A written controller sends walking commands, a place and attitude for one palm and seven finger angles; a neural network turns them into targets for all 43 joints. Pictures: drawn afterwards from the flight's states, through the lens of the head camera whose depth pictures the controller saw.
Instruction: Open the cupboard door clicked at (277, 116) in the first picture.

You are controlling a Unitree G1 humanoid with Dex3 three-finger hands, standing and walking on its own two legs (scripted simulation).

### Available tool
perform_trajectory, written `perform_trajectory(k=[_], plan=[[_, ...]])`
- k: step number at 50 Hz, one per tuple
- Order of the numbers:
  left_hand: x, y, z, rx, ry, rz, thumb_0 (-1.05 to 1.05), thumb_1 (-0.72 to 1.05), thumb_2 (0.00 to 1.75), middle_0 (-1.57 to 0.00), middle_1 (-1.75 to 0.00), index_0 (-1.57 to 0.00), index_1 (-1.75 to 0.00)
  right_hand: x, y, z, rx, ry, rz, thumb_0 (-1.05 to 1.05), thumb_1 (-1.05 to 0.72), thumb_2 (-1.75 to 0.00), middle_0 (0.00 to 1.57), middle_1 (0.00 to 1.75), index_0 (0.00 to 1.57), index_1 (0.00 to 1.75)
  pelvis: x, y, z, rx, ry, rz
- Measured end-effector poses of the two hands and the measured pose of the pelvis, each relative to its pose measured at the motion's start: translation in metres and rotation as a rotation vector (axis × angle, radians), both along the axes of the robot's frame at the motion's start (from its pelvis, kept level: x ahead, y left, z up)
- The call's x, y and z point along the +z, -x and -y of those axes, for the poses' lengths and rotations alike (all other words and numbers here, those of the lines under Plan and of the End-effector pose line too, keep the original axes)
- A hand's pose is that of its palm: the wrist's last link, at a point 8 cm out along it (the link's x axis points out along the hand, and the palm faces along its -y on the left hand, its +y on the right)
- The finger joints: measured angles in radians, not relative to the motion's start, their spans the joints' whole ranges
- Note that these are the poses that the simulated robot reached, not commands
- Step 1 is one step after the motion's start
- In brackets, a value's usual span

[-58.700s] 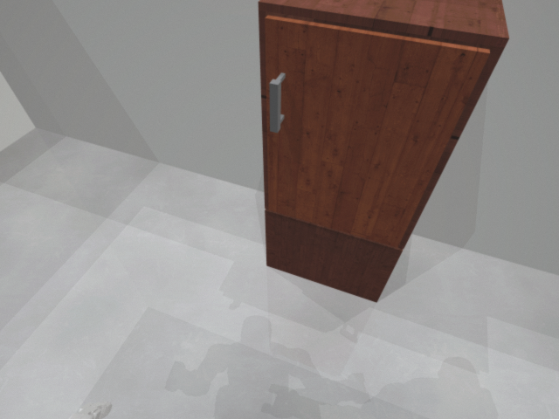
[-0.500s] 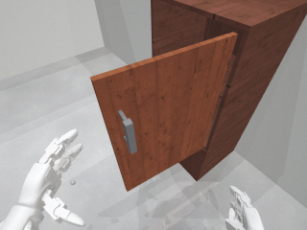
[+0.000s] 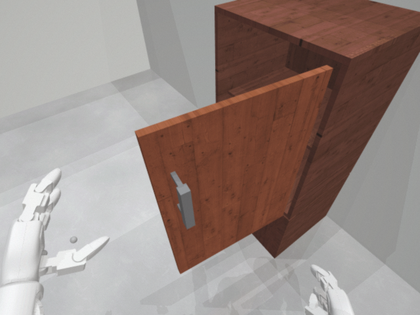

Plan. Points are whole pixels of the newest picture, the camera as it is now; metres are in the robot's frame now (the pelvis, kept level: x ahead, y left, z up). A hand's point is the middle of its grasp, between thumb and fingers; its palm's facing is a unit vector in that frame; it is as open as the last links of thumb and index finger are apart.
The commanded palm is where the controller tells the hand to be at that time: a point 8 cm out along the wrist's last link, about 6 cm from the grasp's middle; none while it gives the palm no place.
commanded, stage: draw the hand back to the body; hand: left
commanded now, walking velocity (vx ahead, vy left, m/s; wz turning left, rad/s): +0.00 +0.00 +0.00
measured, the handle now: (182, 200) +0.32 +0.10 +0.05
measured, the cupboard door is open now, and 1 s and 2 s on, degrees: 84 84 84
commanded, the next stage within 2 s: step back with the hand held close in 0.66 s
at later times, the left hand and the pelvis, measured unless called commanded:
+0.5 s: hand (62, 223) +0.20 +0.25 +0.14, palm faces +0.43 -0.79 -0.42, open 7.7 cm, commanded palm +0.15 +0.29 +0.16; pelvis +0.01 -0.01 +0.01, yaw -1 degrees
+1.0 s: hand (62, 222) +0.20 +0.24 +0.15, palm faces +0.37 -0.79 -0.49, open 7.4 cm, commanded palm +0.14 +0.28 +0.18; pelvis -0.02 -0.01 +0.00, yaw -2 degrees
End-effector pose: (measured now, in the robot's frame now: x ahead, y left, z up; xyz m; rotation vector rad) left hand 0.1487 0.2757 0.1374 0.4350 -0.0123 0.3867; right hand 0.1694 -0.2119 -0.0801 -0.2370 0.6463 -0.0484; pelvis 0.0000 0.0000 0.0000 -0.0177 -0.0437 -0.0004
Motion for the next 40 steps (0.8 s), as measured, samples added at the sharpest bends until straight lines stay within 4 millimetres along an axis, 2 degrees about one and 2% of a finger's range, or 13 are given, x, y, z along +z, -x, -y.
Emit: perform_trajectory(k=[7, 15, 21, 28, 40], plan=[[0.016, -0.009, -0.006, 0.009, -0.043, 0.03, 0.0, 0.35, 0.67, -0.18, -0.3, -0.19, -0.3, 0.002, -0.008, 0.007, -0.014, -0.005, -0.015, 0.02, -0.9, -0.9, 0.2, 0.3, 0.21, 0.3, 0.003, -0.008, 0.002, -0.01, 0.001, 0.005], [0.03, -0.01, -0.014, 0.043, -0.077, 0.072, 0.01, 0.63, 0.78, -0.2, -0.3, -0.2, -0.3, 0.004, -0.014, 0.017, -0.026, 0.0, -0.024, 0.02, -0.9, -0.9, 0.2, 0.3, 0.2, 0.3, 0.005, -0.01, 0.007, -0.014, 0.001, 0.011], [0.031, -0.009, -0.013, 0.058, -0.067, 0.082, 0.01, 0.79, 0.85, -0.2, -0.3, -0.2, -0.3, 0.004, -0.012, 0.022, -0.031, 0.0, -0.027, 0.02, -0.9, -0.9, 0.2, 0.3, 0.2, 0.3, 0.005, -0.008, 0.01, -0.015, 0.001, 0.016], [0.024, -0.008, -0.006, 0.042, -0.049, 0.059, 0.01, 0.86, 0.89, -0.2, -0.3, -0.21, -0.3, 0.003, -0.006, 0.026, -0.039, -0.001, -0.035, 0.02, -0.9, -0.9, 0.2, 0.3, 0.2, 0.3, 0.005, -0.006, 0.014, -0.018, 0.0, 0.021], [0.029, -0.001, -0.004, 0.042, -0.058, 0.078, 0.01, 0.88, 0.9, -0.21, -0.3, -0.21, -0.3, 0.001, 0.004, 0.028, -0.043, -0.009, -0.035, 0.02, -0.9, -0.9, 0.2, 0.3, 0.2, 0.3, 0.005, 0.001, 0.017, -0.019, -0.001, 0.032]])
